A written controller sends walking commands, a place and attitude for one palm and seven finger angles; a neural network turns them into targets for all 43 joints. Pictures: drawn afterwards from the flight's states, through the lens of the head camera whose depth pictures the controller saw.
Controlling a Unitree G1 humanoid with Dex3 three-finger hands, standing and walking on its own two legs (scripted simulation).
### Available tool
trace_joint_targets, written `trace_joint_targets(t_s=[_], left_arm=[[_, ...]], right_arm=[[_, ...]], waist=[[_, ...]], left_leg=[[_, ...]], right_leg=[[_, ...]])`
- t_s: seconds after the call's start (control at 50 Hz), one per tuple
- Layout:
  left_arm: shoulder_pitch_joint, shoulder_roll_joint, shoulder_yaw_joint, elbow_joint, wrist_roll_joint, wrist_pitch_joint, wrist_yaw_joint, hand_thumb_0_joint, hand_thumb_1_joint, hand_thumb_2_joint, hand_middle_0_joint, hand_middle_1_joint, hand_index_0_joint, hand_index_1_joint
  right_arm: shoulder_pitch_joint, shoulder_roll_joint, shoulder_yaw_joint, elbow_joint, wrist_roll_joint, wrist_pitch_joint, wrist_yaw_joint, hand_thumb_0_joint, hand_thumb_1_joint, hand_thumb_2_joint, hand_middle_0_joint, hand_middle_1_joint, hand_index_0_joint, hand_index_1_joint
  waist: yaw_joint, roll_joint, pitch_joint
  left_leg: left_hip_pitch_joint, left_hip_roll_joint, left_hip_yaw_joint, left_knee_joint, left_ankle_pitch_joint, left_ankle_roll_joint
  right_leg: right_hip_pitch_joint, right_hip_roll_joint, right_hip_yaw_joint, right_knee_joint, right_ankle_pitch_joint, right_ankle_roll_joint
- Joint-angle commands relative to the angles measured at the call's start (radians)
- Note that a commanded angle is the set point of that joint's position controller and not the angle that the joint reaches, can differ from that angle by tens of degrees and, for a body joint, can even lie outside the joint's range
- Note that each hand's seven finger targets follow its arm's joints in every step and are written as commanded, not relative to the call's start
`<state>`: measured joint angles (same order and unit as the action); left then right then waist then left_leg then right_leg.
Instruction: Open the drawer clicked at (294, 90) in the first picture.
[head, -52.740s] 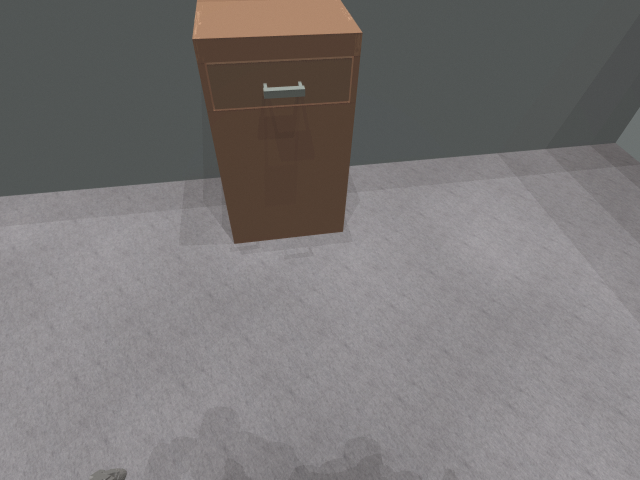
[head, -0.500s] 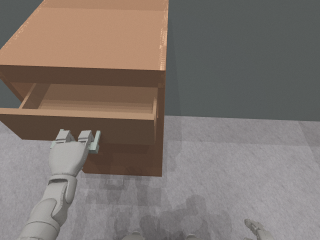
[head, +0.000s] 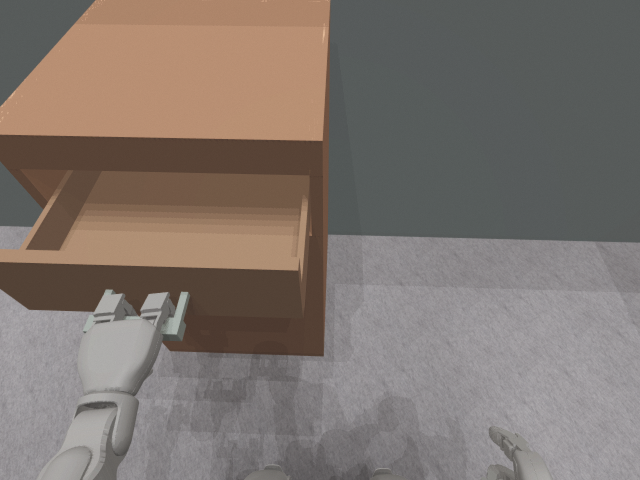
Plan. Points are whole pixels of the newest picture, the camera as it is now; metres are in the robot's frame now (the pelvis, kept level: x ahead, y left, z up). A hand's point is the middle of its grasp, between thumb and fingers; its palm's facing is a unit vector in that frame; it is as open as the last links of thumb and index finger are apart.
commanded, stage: pull the drawer open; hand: left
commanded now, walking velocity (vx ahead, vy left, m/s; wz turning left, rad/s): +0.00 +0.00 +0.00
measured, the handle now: (141, 313) +0.33 +0.27 -0.01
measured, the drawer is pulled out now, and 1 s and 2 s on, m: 0.16 0.28 0.30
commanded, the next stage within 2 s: open the thumb to release the handle in 1.30 s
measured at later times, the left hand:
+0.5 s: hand (125, 415) +0.20 +0.25 -0.03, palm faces -0.03 -0.05 -1.00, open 5.7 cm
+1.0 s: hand (109, 464) +0.15 +0.25 -0.03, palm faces -0.05 -0.06 -1.00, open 5.8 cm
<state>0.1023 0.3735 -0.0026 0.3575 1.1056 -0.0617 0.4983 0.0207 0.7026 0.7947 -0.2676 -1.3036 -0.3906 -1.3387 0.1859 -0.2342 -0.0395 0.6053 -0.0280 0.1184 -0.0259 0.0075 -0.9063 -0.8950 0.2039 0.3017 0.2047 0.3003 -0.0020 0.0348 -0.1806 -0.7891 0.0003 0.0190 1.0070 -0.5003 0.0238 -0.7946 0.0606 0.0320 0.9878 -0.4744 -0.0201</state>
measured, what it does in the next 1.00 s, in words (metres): stands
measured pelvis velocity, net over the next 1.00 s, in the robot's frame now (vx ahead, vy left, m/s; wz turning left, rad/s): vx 0.00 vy -0.01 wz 0.01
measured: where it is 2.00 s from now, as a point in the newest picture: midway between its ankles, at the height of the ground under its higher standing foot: outside the picture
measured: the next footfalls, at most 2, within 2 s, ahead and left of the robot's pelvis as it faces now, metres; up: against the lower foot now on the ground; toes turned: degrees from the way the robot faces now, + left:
none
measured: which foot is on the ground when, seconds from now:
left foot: down 0.00-1.00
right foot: down 0.00-1.00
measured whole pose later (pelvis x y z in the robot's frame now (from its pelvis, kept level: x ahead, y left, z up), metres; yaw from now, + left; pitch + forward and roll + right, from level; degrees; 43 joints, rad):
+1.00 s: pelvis +0.00 -0.01 -0.02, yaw +0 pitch +16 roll +0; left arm 0.57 0.39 0.05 0.00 1.08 -0.15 0.55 0.03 0.69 0.78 -0.26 -1.30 -0.41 -1.34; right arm 0.13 -0.22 -0.02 0.53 -0.05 0.12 0.01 0.01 -0.91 -0.90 0.20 0.30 0.20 0.30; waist 0.04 0.02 -0.18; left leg -0.84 0.00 0.01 1.11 -0.55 0.01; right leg -0.85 0.06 0.02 1.11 -0.53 -0.03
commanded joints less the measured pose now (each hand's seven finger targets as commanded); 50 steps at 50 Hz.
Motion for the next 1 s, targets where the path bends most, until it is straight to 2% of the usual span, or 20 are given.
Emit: trace_joint_targets(t_s=[0.0, 0.06, 0.08, 0.12, 0.16, 0.26, 0.28, 0.36, 0.38, 0.44, 0.46, 0.48, 0.7, 0.74, 0.82, 0.84, 0.86, 0.88, 0.96, 0.98], left_arm=[[-0.006, 0.173, 0.105, -0.213, -0.025, 0.000, 0.058, 0.000, 0.900, 0.900, -0.400, -1.350, -0.400, -1.350], [0.057, 0.207, 0.147, -0.232, -0.020, 0.001, 0.065, 0.000, 0.900, 0.900, -0.400, -1.350, -0.400, -1.350], [0.083, 0.166, 0.114, -0.226, -0.027, 0.007, 0.063, 0.000, 0.900, 0.900, -0.400, -1.350, -0.400, -1.350], [0.093, 0.188, 0.136, -0.238, -0.028, 0.006, 0.065, 0.000, 0.900, 0.900, -0.400, -1.350, -0.400, -1.350], [0.079, 0.182, 0.127, -0.273, -0.020, 0.001, 0.068, 0.000, 0.900, 0.900, -0.400, -1.350, -0.400, -1.350], [0.221, 0.161, 0.124, -0.336, -0.026, 0.002, 0.078, 0.000, 0.900, 0.900, -0.400, -1.350, -0.400, -1.350], [0.260, 0.138, 0.106, -0.344, -0.030, 0.005, 0.078, 0.000, 0.900, 0.900, -0.400, -1.350, -0.400, -1.350], [0.322, 0.140, 0.113, -0.397, -0.028, -0.002, 0.084, 0.000, 0.900, 0.900, -0.400, -1.350, -0.400, -1.350], [0.337, 0.121, 0.096, -0.398, -0.030, 0.000, 0.084, 0.000, 0.900, 0.900, -0.400, -1.350, -0.400, -1.350], [0.312, 0.149, 0.120, -0.437, -0.025, -0.006, 0.093, 0.000, 0.900, 0.900, -0.400, -1.350, -0.400, -1.350], [0.327, 0.157, 0.127, -0.453, -0.018, -0.012, 0.097, 0.000, 0.900, 0.900, -0.400, -1.350, -0.400, -1.350], [0.376, 0.126, 0.105, -0.435, -0.021, -0.009, 0.096, 0.000, 0.900, 0.900, -0.400, -1.350, -0.400, -1.350], [0.485, 0.178, 0.172, -0.492, -0.036, -0.043, 0.100, 0.000, 0.900, 0.900, -0.400, -1.350, -0.400, -1.350], [0.485, 0.171, 0.165, -0.504, -0.036, -0.046, 0.101, 0.000, 0.900, 0.900, -0.400, -1.350, -0.400, -1.350], [0.544, 0.171, 0.178, -0.502, -0.044, -0.057, 0.102, 0.000, 0.900, 0.900, -0.400, -1.350, -0.400, -1.350], [0.560, 0.187, 0.201, -0.517, -0.050, -0.063, 0.104, 0.000, 0.900, 0.900, -0.400, -1.350, -0.400, -1.350], [0.598, 0.204, 0.223, -0.504, -0.050, -0.066, 0.106, 0.000, 0.900, 0.900, -0.400, -1.350, -0.400, -1.350], [0.610, 0.183, 0.208, -0.494, -0.050, -0.068, 0.104, 0.000, 0.900, 0.900, -0.400, -1.350, -0.400, -1.350], [0.644, 0.204, 0.237, -0.512, -0.056, -0.084, 0.107, 0.000, 0.900, 0.900, -0.400, -1.350, -0.400, -1.350], [0.657, 0.187, 0.225, -0.510, -0.055, -0.088, 0.106, 0.000, 0.900, 0.900, -0.400, -1.350, -0.400, -1.350]], right_arm=[[-0.073, -0.127, -0.044, -0.141, -0.007, -0.045, -0.012, 0.000, -0.900, -0.900, 0.200, 0.300, 0.200, 0.300], [-0.083, -0.123, -0.040, -0.147, -0.007, -0.045, -0.013, 0.000, -0.900, -0.900, 0.200, 0.300, 0.200, 0.300], [-0.077, -0.123, -0.043, -0.152, -0.006, -0.049, -0.011, 0.000, -0.900, -0.900, 0.200, 0.300, 0.200, 0.300], [-0.086, -0.122, -0.041, -0.152, -0.006, -0.048, -0.012, 0.000, -0.900, -0.900, 0.200, 0.300, 0.200, 0.300], [-0.097, -0.122, -0.038, -0.155, -0.010, -0.047, -0.010, 0.000, -0.900, -0.900, 0.200, 0.300, 0.200, 0.300], [-0.109, -0.115, -0.033, -0.175, -0.010, -0.050, 0.001, 0.000, -0.900, -0.900, 0.200, 0.300, 0.200, 0.300], [-0.102, -0.112, -0.037, -0.183, -0.008, -0.054, 0.005, 0.000, -0.900, -0.900, 0.200, 0.300, 0.200, 0.300], [-0.115, -0.111, -0.029, -0.194, -0.016, -0.053, 0.012, 0.000, -0.900, -0.900, 0.200, 0.300, 0.200, 0.300], [-0.109, -0.111, -0.033, -0.198, -0.016, -0.056, 0.013, 0.000, -0.900, -0.900, 0.200, 0.300, 0.200, 0.300], [-0.118, -0.116, -0.030, -0.203, -0.022, -0.054, 0.012, 0.000, -0.900, -0.900, 0.200, 0.300, 0.200, 0.300], [-0.118, -0.112, -0.027, -0.203, -0.025, -0.052, 0.015, 0.000, -0.900, -0.900, 0.200, 0.300, 0.200, 0.300], [-0.108, -0.109, -0.031, -0.209, -0.023, -0.055, 0.015, 0.000, -0.900, -0.900, 0.200, 0.300, 0.200, 0.300], [-0.130, -0.108, -0.022, -0.222, -0.028, -0.048, 0.018, 0.000, -0.900, -0.900, 0.200, 0.300, 0.200, 0.300], [-0.130, -0.108, -0.021, -0.226, -0.027, -0.050, 0.019, 0.000, -0.900, -0.900, 0.200, 0.300, 0.200, 0.300], [-0.132, -0.102, -0.023, -0.228, -0.030, -0.048, 0.019, 0.000, -0.900, -0.900, 0.200, 0.300, 0.200, 0.300], [-0.137, -0.102, -0.022, -0.231, -0.028, -0.049, 0.019, 0.000, -0.900, -0.900, 0.200, 0.300, 0.200, 0.300], [-0.139, -0.099, -0.019, -0.228, -0.029, -0.045, 0.019, 0.000, -0.900, -0.900, 0.200, 0.300, 0.200, 0.300], [-0.137, -0.096, -0.023, -0.229, -0.026, -0.046, 0.018, 0.000, -0.900, -0.900, 0.200, 0.300, 0.200, 0.300], [-0.150, -0.094, -0.020, -0.230, -0.031, -0.041, 0.021, 0.000, -0.900, -0.900, 0.200, 0.300, 0.200, 0.300], [-0.144, -0.092, -0.026, -0.230, -0.028, -0.043, 0.021, 0.000, -0.900, -0.900, 0.200, 0.300, 0.200, 0.300]], waist=[[0.035, -0.006, -0.236], [0.058, 0.003, -0.251], [0.044, -0.003, -0.219], [0.050, -0.016, -0.212], [0.050, 0.011, -0.233], [0.066, 0.012, -0.246], [0.064, 0.017, -0.221], [0.067, 0.003, -0.231], [0.057, 0.007, -0.203], [0.055, 0.016, -0.190], [0.067, 0.021, -0.223], [0.062, 0.013, -0.206], [0.079, -0.019, -0.182], [0.073, 0.016, -0.172], [0.082, -0.003, -0.171], [0.090, 0.015, -0.185], [0.101, -0.011, -0.203], [0.095, -0.002, -0.169], [0.106, -0.006, -0.184], [0.099, 0.002, -0.166]], left_leg=[[0.202, -0.030, -0.012, -0.103, 0.364, 0.005], [0.205, -0.032, -0.015, -0.103, 0.394, 0.002], [0.204, -0.030, -0.016, -0.098, 0.383, 0.004], [0.193, -0.031, -0.017, -0.100, 0.357, 0.003], [0.208, -0.031, -0.018, -0.097, 0.373, 0.001], [0.226, -0.027, -0.023, -0.090, 0.436, -0.003], [0.228, -0.024, -0.027, -0.090, 0.435, -0.005], [0.222, -0.023, -0.027, -0.075, 0.444, -0.003], [0.221, -0.020, -0.030, -0.074, 0.421, -0.003], [0.207, -0.022, -0.031, -0.072, 0.382, 0.000], [0.220, -0.025, -0.030, -0.069, 0.398, -0.003], [0.219, -0.024, -0.029, -0.061, 0.404, -0.002], [0.154, -0.039, -0.023, -0.040, 0.315, 0.002], [0.160, -0.035, -0.026, -0.043, 0.314, 0.003], [0.137, -0.041, -0.020, -0.031, 0.293, 0.005], [0.141, -0.041, -0.019, -0.034, 0.308, 0.005], [0.136, -0.046, -0.014, -0.029, 0.311, 0.004], [0.122, -0.044, -0.017, -0.029, 0.302, 0.005], [0.113, -0.048, -0.013, -0.023, 0.285, 0.005], [0.109, -0.045, -0.014, -0.021, 0.287, 0.007]], right_leg=[[0.126, 0.000, -0.012, -0.121, 0.362, -0.039], [0.141, 0.001, -0.010, -0.105, 0.383, -0.042], [0.132, 0.001, -0.018, -0.112, 0.379, -0.041], [0.127, 0.002, -0.015, -0.112, 0.352, -0.041], [0.111, 0.000, -0.013, -0.101, 0.352, -0.041], [0.116, 0.003, -0.019, -0.082, 0.384, -0.044], [0.112, 0.004, -0.026, -0.083, 0.374, -0.045], [0.096, 0.001, -0.023, -0.068, 0.374, -0.042], [0.085, 0.002, -0.029, -0.074, 0.355, -0.042], [0.069, 0.000, -0.024, -0.073, 0.328, -0.046], [0.064, 0.000, -0.020, -0.060, 0.327, -0.046], [0.067, 0.001, -0.030, -0.062, 0.334, -0.045], [0.058, -0.003, 0.000, -0.057, 0.311, -0.046], [0.048, -0.005, -0.010, -0.056, 0.298, -0.050], [0.056, -0.005, -0.001, -0.054, 0.304, -0.048], [0.067, -0.007, -0.001, -0.053, 0.317, -0.051], [0.075, -0.006, 0.009, -0.047, 0.323, -0.049], [0.072, -0.004, 0.003, -0.050, 0.325, -0.050], [0.063, -0.008, 0.013, -0.046, 0.302, -0.050], [0.062, -0.005, 0.006, -0.046, 0.315, -0.051]])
